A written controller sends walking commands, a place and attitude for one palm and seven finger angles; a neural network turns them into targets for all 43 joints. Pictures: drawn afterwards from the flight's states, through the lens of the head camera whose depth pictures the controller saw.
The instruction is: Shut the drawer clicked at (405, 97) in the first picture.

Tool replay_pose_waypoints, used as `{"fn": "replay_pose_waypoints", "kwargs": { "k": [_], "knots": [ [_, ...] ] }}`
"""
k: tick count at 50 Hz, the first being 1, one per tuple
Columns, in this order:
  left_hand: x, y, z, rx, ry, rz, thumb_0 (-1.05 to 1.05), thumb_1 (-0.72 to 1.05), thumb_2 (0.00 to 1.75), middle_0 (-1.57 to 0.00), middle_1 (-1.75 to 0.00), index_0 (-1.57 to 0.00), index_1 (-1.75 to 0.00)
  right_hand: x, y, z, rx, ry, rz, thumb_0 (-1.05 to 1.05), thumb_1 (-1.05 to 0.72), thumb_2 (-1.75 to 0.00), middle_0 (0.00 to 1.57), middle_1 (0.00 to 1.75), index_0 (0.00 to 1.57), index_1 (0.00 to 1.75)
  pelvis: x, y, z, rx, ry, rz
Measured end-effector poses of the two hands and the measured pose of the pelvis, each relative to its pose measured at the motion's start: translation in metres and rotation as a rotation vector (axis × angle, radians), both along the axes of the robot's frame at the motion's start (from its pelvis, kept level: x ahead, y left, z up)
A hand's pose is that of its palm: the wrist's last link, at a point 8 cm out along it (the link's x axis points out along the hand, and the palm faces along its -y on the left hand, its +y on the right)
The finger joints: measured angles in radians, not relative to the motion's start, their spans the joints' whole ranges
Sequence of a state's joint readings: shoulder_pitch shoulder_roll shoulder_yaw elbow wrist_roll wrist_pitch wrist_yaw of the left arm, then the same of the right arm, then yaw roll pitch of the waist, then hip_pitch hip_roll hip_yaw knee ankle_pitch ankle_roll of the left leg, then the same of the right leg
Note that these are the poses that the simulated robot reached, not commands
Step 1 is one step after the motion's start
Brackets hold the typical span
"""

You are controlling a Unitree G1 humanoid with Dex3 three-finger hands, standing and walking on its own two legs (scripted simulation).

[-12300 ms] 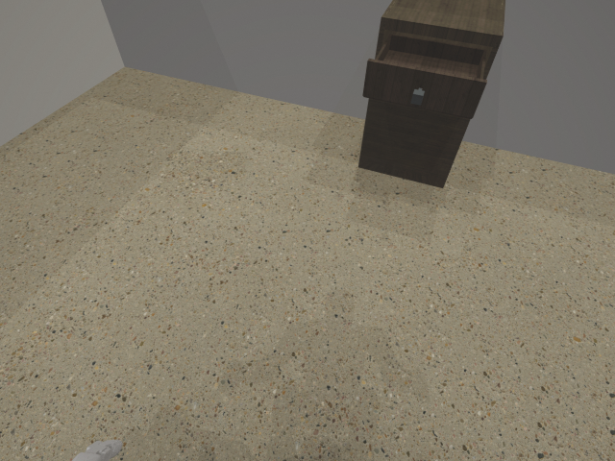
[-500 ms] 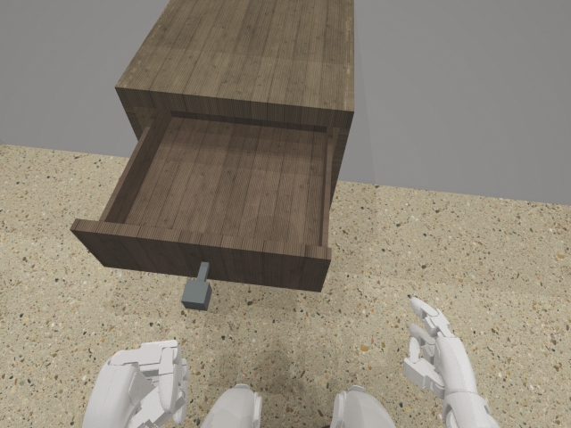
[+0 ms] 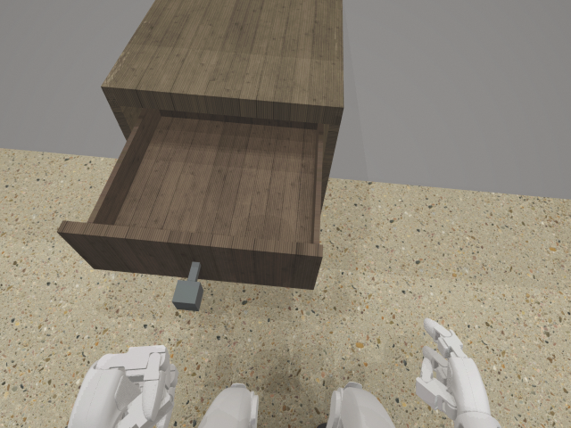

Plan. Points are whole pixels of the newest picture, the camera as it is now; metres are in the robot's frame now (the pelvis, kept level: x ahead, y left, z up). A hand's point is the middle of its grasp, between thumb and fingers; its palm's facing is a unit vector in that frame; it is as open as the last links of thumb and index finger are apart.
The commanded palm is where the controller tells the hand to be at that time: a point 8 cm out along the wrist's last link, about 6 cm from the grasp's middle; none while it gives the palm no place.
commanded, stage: raise the hand and make a fist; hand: left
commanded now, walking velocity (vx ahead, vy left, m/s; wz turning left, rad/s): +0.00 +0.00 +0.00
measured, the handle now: (191, 284) +0.32 +0.17 -0.05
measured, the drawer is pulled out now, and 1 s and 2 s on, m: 0.28 0.28 0.27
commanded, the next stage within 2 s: bring the fist close to the handle in 0.04 s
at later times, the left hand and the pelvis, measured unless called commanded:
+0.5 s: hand (179, 385) +0.18 +0.14 +0.02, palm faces -0.04 -1.00 -0.02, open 3.3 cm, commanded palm +0.15 +0.20 +0.02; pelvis -0.01 +0.00 -0.02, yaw +0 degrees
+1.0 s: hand (197, 359) +0.21 +0.14 -0.03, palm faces -0.06 -1.00 -0.02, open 3.3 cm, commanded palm +0.20 +0.19 -0.03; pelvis -0.02 +0.00 -0.05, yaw +0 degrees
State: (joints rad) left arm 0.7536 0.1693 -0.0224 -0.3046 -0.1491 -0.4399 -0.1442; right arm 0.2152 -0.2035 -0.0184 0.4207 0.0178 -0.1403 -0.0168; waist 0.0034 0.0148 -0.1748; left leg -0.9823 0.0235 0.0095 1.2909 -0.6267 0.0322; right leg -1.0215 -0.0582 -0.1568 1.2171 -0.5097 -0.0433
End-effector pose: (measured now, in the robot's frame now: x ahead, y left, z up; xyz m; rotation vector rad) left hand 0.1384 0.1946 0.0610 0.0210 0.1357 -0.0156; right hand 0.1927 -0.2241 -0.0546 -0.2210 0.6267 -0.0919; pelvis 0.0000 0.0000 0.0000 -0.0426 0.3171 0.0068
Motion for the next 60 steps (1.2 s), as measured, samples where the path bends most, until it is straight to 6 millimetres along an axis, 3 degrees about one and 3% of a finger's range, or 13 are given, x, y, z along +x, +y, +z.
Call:
{"fn": "replay_pose_waypoints", "kwargs": {
  "k": [14, 22, 39, 60],
  "knots": [
    [-0.006, 0.000, -0.010, 0.002, -0.014, 0.005, 0.02, 0.90, 0.90, -1.40, -1.60, -1.40, -1.60, 0.006, 0.002, 0.001, -0.004, -0.041, 0.026, 0.01, -0.90, -0.90, 0.21, 0.30, 0.20, 0.30, -0.004, -0.003, -0.004, 0.001, 0.005, 0.003],
    [0.011, 0.001, -0.032, -0.002, -0.032, -0.020, 0.02, 0.90, 0.90, -1.40, -1.60, -1.40, -1.60, 0.006, 0.002, -0.015, -0.013, -0.023, 0.039, 0.01, -0.90, -0.90, 0.21, 0.30, 0.20, 0.30, -0.008, -0.004, -0.018, -0.001, 0.031, 0.000],
    [0.040, 0.001, -0.064, -0.001, -0.029, -0.029, 0.02, 0.90, 0.90, -1.40, -1.60, -1.40, -1.60, -0.016, -0.005, -0.045, -0.032, 0.073, 0.025, 0.01, -0.90, -0.90, 0.21, 0.30, 0.20, 0.30, -0.013, -0.001, -0.035, -0.001, 0.085, -0.007],
    [0.078, -0.004, -0.106, 0.004, -0.048, -0.048, 0.02, 0.90, 0.90, -1.40, -1.60, -1.40, -1.60, -0.015, 0.000, -0.086, -0.028, 0.146, 0.072, 0.01, -0.90, -0.90, 0.21, 0.30, 0.20, 0.30, -0.018, 0.000, -0.062, -0.002, 0.155, -0.004]
  ]
}}
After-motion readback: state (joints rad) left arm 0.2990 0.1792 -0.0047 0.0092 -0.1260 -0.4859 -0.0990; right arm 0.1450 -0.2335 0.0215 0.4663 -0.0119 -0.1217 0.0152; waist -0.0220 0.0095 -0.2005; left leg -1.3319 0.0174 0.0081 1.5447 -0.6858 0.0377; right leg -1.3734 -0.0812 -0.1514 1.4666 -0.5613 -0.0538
